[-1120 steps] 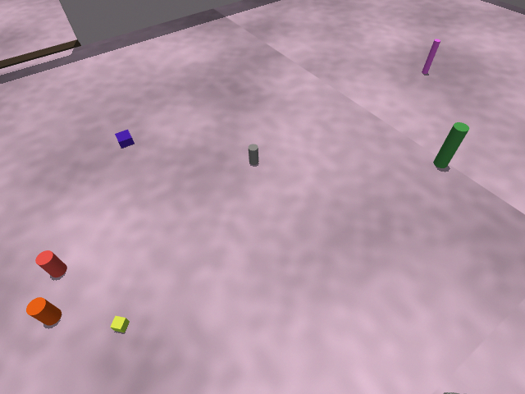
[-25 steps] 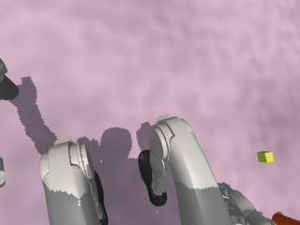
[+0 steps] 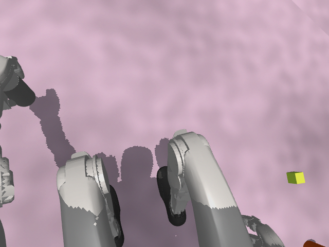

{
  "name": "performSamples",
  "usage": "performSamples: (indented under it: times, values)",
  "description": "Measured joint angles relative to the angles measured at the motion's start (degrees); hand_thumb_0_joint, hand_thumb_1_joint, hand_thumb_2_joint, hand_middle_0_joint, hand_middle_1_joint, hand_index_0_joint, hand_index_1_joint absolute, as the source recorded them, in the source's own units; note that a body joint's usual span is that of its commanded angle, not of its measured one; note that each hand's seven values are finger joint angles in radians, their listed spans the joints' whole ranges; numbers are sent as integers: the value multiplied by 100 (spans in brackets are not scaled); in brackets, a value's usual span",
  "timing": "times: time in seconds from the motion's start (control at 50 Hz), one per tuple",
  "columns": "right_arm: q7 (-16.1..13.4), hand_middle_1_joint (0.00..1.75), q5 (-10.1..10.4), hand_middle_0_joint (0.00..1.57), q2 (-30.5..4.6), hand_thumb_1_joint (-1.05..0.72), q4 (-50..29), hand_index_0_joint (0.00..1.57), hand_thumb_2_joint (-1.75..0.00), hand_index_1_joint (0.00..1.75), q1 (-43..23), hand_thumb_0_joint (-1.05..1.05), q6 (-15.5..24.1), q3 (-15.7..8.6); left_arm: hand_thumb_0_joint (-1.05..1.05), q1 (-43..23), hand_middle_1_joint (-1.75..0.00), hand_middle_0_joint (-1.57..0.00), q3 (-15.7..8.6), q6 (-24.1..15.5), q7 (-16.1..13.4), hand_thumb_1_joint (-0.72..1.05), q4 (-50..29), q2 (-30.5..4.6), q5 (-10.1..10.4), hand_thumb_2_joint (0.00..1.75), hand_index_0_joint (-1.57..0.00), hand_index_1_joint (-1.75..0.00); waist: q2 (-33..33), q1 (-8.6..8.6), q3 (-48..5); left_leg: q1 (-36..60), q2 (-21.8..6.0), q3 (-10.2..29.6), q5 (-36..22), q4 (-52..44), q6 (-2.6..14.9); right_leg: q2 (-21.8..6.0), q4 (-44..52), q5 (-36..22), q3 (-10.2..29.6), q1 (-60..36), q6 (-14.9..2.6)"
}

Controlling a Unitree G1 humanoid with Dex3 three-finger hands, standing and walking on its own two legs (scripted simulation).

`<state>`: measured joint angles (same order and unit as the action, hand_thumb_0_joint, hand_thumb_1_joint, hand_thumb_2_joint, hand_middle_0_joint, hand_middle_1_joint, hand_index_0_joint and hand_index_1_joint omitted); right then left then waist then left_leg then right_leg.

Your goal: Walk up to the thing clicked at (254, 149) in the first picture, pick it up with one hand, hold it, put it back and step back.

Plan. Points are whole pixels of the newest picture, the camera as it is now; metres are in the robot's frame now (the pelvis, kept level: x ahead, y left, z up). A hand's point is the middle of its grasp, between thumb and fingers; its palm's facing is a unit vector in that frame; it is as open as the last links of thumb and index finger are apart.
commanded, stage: lift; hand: left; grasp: from above
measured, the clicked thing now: (15, 89) +0.50 +0.29 -0.16
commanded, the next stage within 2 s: hold in 1.50 s
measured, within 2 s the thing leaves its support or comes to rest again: neither
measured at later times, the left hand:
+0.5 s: hand out of the picture +0.43 +0.31 -0.01, palm faces -0.43 -0.11 -0.90, open 8.7 cm
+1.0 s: hand out of the picture +0.36 +0.29 +0.19, palm faces -0.43 -0.13 -0.89, open 8.7 cm
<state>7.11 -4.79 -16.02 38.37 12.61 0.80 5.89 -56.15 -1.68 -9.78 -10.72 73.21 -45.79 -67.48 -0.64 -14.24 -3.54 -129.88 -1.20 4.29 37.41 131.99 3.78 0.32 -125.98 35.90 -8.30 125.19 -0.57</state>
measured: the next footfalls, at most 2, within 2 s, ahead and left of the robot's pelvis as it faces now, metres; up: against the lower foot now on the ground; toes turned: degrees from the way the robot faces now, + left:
none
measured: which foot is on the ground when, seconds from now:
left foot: down 0.00-1.00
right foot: down 0.00-1.00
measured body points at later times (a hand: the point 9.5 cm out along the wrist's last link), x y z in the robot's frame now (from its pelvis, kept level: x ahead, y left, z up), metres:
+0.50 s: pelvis +0.00 +0.00 +0.09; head +0.19 +0.06 +0.49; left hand +0.44 +0.32 +0.04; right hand +0.11 -0.26 -0.02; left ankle +0.08 +0.11 -0.33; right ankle +0.11 -0.11 -0.33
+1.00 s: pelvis +0.03 +0.01 +0.27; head +0.12 +0.04 +0.71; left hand +0.38 +0.30 +0.24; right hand +0.15 -0.24 +0.16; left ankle +0.08 +0.11 -0.33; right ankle +0.11 -0.11 -0.33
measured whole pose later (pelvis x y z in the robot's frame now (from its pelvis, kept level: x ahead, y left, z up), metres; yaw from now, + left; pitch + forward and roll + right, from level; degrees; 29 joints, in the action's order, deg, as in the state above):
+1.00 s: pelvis +0.03 +0.01 +0.27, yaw +6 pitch +21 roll -4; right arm -2.7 3.0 -13.2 41.0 13.4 0.4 0.1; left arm -25.1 7.6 -1.4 -6.7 49.8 -28.2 -56.5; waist -2.3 -5.3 -9.8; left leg -69.3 -0.7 0.6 30.2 78.7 2.5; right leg 1.8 -74.7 28.3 -2.7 67.2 0.1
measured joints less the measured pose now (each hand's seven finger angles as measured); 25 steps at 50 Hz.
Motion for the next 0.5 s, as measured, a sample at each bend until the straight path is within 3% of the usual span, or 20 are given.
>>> performSamples:
  times: [0.26, 0.5]
  values:
    - [-111, 30, 236, 20, 26, -94, -54, 20, -91, 30, 71, 0, -183, -302, -3, 696, -86, -99, 55, 98, 526, 5, -977, 401, 448, 72, -68, -86, -113, 308, -315, 559, 26, -151, -26, -654, 1, 6, 550, 1, 174, -473, 30]
    - [-344, 30, 451, 20, 44, -93, -164, 20, -91, 30, -141, 0, -262, -471, -2, 1515, -91, -96, 292, 302, 649, 5, -1900, 816, 785, 73, -68, -89, -155, 619, -580, 1676, 53, -201, -96, -1632, -31, 33, 1495, -75, 270, -1549, 56]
